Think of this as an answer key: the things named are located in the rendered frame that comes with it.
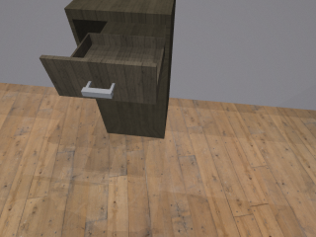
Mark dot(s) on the cabinet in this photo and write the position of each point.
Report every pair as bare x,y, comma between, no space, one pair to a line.
142,18

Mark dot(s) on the drawer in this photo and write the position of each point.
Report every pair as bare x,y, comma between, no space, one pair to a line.
133,63

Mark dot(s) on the handle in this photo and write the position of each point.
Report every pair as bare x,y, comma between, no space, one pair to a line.
98,92

